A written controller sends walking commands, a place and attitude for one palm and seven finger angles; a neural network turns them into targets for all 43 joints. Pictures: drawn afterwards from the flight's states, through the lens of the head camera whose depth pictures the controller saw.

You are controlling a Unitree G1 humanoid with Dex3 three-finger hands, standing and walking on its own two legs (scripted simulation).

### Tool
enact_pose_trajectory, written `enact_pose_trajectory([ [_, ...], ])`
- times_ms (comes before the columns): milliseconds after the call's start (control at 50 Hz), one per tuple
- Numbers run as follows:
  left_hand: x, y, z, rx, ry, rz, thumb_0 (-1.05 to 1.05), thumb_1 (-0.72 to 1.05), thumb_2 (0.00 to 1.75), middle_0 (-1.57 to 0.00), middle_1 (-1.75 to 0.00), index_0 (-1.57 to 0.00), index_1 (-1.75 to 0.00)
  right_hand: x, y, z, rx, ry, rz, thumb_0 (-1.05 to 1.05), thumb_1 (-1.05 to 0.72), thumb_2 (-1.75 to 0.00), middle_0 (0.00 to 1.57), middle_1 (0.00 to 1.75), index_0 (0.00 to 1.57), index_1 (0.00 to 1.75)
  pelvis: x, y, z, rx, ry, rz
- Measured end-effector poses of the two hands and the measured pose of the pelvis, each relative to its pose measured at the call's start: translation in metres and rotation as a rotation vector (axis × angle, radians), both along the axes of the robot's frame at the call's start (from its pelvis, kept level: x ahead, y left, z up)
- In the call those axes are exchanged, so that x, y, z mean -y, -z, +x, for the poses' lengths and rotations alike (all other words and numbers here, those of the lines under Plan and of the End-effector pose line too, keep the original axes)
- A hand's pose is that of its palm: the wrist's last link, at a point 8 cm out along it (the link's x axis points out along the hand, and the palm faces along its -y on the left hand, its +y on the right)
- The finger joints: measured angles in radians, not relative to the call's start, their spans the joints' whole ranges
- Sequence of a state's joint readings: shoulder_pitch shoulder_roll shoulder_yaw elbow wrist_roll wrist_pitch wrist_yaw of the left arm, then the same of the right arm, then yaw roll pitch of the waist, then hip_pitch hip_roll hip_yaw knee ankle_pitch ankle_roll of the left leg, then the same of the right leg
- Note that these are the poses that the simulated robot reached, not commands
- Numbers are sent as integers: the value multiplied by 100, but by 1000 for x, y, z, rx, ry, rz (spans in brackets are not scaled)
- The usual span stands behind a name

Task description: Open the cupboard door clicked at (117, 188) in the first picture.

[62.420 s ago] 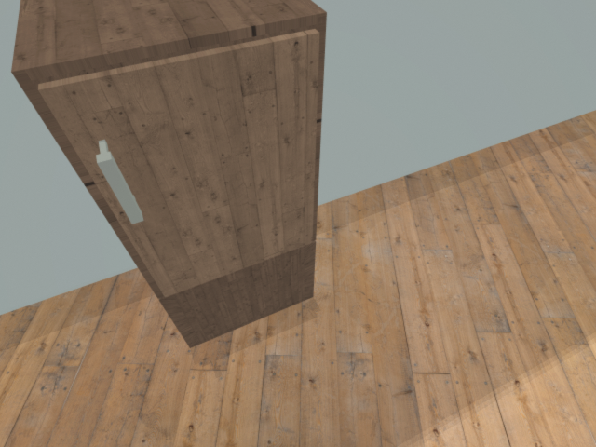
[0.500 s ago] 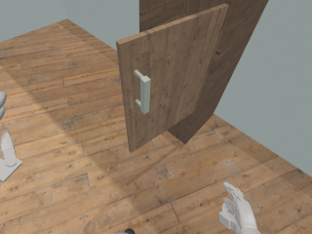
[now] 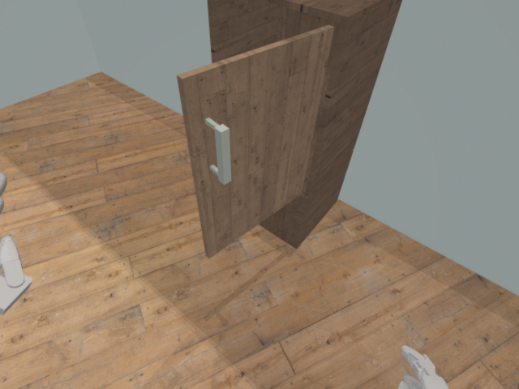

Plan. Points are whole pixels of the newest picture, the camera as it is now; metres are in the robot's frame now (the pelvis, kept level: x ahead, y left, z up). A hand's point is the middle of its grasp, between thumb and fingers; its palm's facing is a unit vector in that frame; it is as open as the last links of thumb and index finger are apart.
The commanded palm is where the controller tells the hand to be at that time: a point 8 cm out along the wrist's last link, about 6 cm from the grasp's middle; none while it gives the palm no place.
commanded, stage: stop stepping back and stand still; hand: left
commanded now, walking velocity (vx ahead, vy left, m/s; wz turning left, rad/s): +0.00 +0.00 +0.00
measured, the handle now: (217, 151) +0.57 +0.11 +0.04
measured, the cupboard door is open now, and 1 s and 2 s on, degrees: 81 81 81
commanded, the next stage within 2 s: let the arm hang, fingers relaxed in 0.32 s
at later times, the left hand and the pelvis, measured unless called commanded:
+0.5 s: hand (43, 320) +0.20 +0.29 +0.06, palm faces +0.26 -0.84 -0.48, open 7.4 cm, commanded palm none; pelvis -0.02 +0.02 +0.00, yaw +2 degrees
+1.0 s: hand out of the picture -0.09 +0.20 -0.16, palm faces +0.05 -0.97 -0.24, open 7.3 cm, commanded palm none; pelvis -0.02 +0.00 +0.01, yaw +2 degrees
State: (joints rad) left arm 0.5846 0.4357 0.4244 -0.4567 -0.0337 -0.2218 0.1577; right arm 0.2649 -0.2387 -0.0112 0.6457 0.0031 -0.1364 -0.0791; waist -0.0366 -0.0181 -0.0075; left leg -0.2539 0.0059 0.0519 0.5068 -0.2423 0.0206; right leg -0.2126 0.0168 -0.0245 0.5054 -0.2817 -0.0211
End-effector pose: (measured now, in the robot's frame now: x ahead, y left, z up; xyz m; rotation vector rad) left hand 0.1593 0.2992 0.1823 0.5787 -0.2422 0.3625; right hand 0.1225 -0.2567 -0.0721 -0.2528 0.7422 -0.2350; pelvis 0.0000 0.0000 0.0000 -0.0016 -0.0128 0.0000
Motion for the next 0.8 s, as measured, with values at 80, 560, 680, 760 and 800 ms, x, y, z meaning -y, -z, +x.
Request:
enact_pose_trajectory([
  [80, -2, 2, -10, -3, -16, -18, 1, 89, 90, -21, -30, -22, -30, -18, 1, 5, 18, -42, 35, 1, -90, -90, 20, 30, 20, 30, -2, -1, -7, 0, 2, -7],
  [560, -23, 185, -10, -745, -106, -283, 0, 90, 90, -20, -30, -20, -30, -24, 37, 0, -166, -119, 65, 1, -90, -90, 20, 30, 20, 30, -22, 4, -26, -25, -33, -9],
  [680, 35, 305, -106, -1333, -148, -503, 1, 91, 90, -20, -30, -20, -29, -5, 47, -55, -374, -41, 40, 1, -90, -90, 20, 30, 20, 30, -17, 2, -28, -7, -26, -3],
  [760, 64, 328, -173, -1542, -210, -614, 2, 94, 90, -21, -30, -21, -29, 0, 50, -98, -540, -2, 27, 1, -91, -90, 20, 30, 20, 30, -12, -2, -27, -5, -31, -6],
  [800, 68, 330, -200, -1607, -256, -648, 2, 94, 90, -21, -30, -21, -30, 0, 52, -117, -612, 12, 30, 1, -91, -90, 20, 30, 20, 30, -10, -3, -26, -5, -36, -9],
])
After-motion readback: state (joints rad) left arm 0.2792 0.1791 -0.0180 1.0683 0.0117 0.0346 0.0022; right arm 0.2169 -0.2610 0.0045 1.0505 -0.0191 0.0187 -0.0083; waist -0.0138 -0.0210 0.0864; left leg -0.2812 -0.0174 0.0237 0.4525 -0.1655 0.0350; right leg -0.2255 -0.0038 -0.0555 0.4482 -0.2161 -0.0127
